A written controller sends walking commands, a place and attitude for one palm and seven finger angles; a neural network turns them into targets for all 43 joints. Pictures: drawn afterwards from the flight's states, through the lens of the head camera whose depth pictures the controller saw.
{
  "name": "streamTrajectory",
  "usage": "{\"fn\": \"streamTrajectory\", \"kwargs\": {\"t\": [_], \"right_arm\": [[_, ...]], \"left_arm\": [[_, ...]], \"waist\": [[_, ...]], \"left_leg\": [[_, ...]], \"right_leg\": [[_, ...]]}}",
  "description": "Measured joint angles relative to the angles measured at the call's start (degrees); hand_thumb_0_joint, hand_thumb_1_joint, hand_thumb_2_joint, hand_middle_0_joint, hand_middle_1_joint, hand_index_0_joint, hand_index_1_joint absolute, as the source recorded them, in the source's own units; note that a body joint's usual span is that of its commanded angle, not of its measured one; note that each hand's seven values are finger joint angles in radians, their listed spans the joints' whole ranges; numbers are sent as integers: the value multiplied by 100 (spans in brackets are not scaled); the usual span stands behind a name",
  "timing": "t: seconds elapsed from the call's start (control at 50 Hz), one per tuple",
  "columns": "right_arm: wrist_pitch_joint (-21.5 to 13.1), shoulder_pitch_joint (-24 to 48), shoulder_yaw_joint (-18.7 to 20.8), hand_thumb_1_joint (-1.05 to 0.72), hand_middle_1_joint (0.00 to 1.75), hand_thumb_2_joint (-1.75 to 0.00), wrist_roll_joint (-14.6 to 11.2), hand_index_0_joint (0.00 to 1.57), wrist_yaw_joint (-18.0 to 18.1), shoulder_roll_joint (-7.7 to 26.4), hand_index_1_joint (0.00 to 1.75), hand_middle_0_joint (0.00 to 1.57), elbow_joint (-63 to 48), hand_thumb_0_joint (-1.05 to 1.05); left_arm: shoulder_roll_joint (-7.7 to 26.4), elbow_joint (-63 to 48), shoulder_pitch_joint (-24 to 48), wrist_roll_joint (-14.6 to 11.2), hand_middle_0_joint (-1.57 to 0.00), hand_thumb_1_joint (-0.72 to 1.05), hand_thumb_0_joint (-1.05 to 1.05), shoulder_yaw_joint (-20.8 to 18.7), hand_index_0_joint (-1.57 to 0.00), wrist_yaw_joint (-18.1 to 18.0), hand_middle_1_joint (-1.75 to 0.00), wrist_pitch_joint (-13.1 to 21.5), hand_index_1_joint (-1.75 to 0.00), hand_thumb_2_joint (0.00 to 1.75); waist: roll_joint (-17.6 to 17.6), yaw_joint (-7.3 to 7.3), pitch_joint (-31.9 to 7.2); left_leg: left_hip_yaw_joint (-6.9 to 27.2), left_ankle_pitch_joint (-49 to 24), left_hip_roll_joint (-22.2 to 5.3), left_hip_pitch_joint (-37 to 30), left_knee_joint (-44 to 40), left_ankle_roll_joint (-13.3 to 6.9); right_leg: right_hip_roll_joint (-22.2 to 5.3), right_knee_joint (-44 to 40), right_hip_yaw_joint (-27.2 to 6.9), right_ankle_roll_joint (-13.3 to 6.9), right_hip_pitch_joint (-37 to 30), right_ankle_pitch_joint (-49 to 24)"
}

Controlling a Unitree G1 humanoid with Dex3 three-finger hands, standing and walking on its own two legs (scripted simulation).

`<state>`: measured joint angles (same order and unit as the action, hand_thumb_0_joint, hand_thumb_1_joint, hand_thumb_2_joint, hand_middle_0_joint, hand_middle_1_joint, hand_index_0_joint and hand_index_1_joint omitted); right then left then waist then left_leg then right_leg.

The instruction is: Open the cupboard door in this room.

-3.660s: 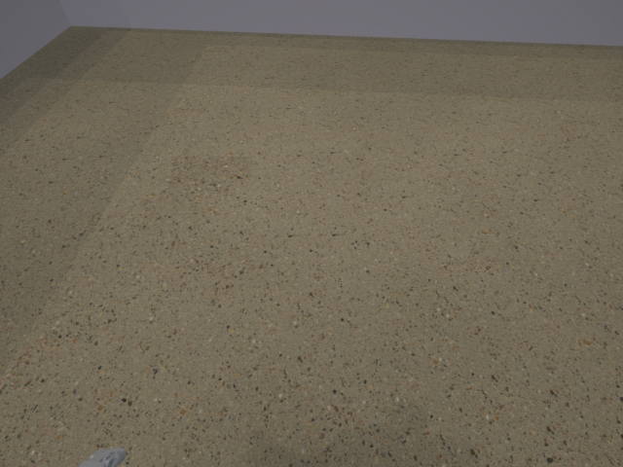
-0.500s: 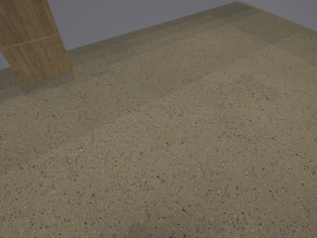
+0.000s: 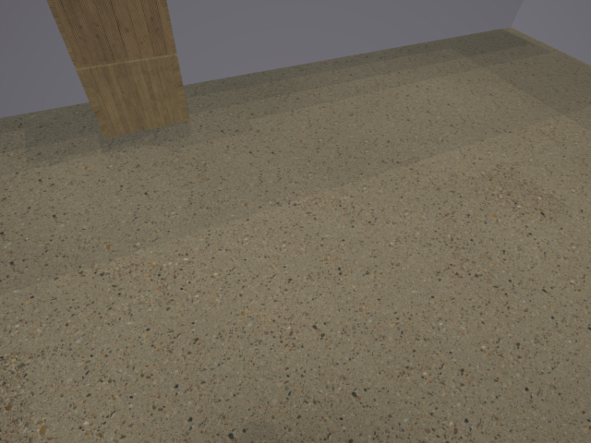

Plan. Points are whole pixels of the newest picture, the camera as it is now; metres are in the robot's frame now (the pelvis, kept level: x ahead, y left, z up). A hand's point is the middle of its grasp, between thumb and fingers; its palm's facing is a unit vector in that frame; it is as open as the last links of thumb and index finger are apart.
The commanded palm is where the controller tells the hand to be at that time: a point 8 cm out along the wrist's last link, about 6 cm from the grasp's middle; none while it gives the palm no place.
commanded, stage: stand and wait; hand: left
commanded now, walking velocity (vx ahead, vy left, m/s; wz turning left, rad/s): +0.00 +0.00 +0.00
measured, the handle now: out of the picture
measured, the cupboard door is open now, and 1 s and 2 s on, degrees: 0 0 0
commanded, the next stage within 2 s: turn or walk to find it in 0.16 s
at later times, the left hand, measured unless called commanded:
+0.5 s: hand out of the picture -0.02 +0.20 -0.17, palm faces +0.11 -0.97 -0.23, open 7.4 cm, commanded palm none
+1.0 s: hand out of the picture -0.01 +0.17 -0.18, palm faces +0.12 -0.97 -0.19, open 7.3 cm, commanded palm none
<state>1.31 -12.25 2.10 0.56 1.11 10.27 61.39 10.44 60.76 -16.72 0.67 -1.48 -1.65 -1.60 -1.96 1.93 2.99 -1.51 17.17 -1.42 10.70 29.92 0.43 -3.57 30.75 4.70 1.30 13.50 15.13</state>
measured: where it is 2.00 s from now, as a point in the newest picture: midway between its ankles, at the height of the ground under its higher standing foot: outside the picture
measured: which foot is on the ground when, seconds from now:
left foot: down 0.00-1.00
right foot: down 0.00-1.00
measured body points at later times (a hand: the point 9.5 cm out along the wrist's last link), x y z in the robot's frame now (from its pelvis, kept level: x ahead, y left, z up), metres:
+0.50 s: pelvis -0.02 +0.01 +0.00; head -0.01 +0.01 +0.45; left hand -0.02 +0.25 -0.16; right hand +0.01 -0.23 -0.16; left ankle -0.01 +0.12 -0.73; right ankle +0.02 -0.13 -0.73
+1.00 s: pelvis -0.02 -0.01 +0.00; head +0.00 +0.00 +0.45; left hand -0.02 +0.22 -0.16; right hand +0.00 -0.23 -0.16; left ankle -0.01 +0.12 -0.73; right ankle +0.01 -0.13 -0.73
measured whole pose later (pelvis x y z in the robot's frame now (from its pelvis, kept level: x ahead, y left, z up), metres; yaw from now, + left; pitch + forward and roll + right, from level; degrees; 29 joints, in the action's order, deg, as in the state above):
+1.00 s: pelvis -0.02 -0.01 +0.00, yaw +4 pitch -1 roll +0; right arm 1.3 -16.1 1.2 1.0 0.9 8.8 62.1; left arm 8.9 62.3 -14.3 0.8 -1.7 -1.7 -1.3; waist -0.1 0.6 2.2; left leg 2.2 15.5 -0.5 15.3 31.4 0.9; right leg -4.5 30.1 8.3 0.7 15.4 13.8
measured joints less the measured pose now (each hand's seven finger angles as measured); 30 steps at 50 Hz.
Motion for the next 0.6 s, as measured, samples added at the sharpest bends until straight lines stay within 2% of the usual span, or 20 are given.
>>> {"fn": "streamTrajectory", "kwargs": {"t": [0.08, 0.24, 0.44, 0.6], "right_arm": [[-79, 70, -82, -93, 30, -90, -6, 20, 100, -195, 30, 19, 85, 1], [-98, 55, -88, -94, 30, -90, -35, 20, 68, -100, 30, 20, 178, 1], [76, -198, -30, -92, 30, -90, 13, 20, -48, -61, 30, 20, 17, 1], [20, -267, -60, -91, 30, -90, 46, 20, -43, -79, 30, 19, -59, 1]], "left_arm": [[63, 286, -63, 3, -20, 91, 0, 47, -20, 9, -30, -64, -30, 89], [-52, 533, -141, 25, -20, 91, 0, 138, -20, 23, -30, 26, -30, 89], [-28, 104, 113, 51, -20, 91, 0, -38, -20, 7, -30, 20, -30, 89], [8, 19, 243, 35, -20, 91, 0, -37, -20, -14, -30, -2, -30, 89]], "waist": [[-125, 52, -30], [51, -3, -130], [186, -88, -102], [185, -129, -131]], "left_leg": [[-109, -98, 83, -141, -200, -60], [-114, -260, 99, -207, -411, -104], [183, -218, 185, 371, 55, -90], [233, -180, 173, 501, 186, -50]], "right_leg": [[-65, -201, -107, 59, -105, -154], [-63, -588, -98, 111, -258, -411], [-185, -122, 177, 78, 179, -238], [-180, 22, 219, 36, 300, -178]]}}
